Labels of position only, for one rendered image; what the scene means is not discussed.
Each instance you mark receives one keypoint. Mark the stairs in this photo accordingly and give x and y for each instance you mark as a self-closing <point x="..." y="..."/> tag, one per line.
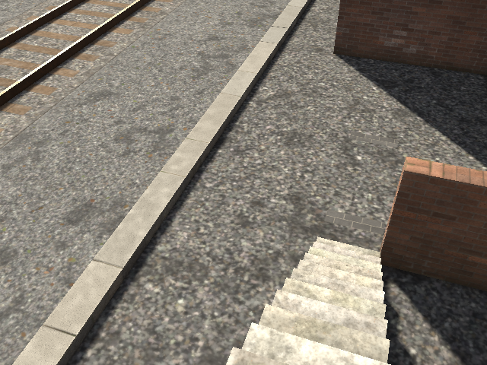
<point x="330" y="312"/>

